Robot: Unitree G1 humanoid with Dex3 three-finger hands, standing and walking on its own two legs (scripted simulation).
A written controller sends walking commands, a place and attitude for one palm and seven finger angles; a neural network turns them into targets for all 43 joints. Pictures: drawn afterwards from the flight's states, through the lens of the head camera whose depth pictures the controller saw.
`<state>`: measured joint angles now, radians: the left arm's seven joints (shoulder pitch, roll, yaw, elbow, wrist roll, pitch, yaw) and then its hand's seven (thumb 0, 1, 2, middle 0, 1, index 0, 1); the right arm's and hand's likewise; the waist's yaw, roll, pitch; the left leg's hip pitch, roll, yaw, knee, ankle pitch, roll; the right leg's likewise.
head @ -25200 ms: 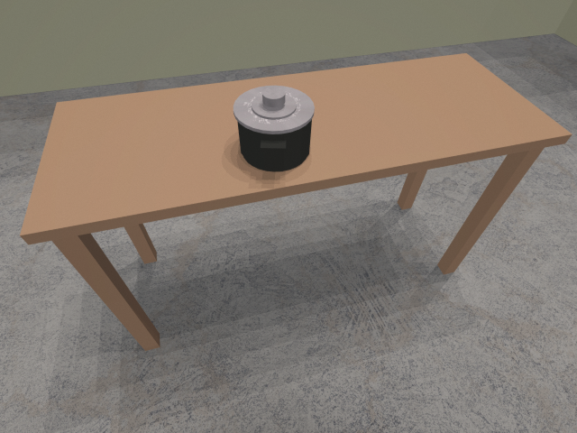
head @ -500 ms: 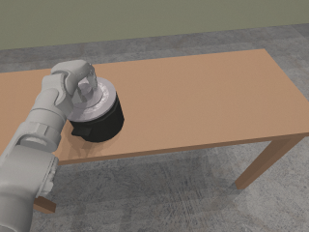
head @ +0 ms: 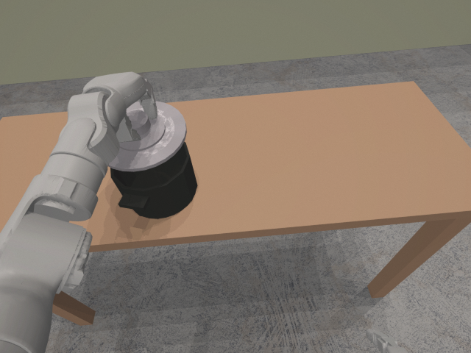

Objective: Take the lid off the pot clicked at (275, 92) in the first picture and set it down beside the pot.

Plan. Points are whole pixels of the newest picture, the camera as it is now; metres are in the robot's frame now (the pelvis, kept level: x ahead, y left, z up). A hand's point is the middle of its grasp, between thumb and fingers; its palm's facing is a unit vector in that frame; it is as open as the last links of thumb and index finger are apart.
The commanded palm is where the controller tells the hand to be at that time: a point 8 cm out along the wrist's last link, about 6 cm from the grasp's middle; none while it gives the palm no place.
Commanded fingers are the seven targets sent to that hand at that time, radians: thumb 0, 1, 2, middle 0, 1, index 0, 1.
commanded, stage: lift the lid straight up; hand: left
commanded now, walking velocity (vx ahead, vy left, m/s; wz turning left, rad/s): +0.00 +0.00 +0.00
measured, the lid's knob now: (136, 123) +0.49 +0.18 +0.14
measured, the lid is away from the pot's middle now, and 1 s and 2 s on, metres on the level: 0.01 0.01 0.10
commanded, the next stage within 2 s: move the lid sideways beside the pot in 1.10 s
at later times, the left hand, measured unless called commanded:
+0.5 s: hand (113, 100) +0.46 +0.19 +0.21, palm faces -0.26 -0.07 -0.96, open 8.0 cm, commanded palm +0.45 +0.19 +0.28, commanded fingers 0.00 0.57 1.02 -0.91 -1.09 -0.86 -1.06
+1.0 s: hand (99, 83) +0.45 +0.19 +0.25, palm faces -0.24 -0.09 -0.97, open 8.0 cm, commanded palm +0.44 +0.19 +0.31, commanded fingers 0.00 0.57 1.02 -0.91 -1.09 -0.86 -1.06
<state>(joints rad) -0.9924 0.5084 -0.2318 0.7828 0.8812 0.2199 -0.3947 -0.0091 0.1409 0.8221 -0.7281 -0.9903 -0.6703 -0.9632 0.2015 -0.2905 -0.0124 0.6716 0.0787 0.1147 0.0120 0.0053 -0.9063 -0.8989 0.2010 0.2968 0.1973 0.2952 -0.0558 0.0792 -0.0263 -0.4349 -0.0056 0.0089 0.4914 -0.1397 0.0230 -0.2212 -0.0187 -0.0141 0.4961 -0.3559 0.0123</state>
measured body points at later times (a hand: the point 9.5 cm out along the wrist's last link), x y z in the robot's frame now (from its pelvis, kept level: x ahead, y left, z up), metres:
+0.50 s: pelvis +0.00 +0.00 +0.00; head +0.02 -0.03 +0.45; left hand +0.47 +0.19 +0.26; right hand +0.11 -0.27 -0.12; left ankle +0.07 +0.11 -0.73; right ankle -0.07 -0.13 -0.73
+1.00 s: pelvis -0.01 +0.01 +0.00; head +0.01 -0.01 +0.45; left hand +0.46 +0.20 +0.30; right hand +0.12 -0.24 -0.12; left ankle +0.07 +0.11 -0.73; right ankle -0.07 -0.13 -0.73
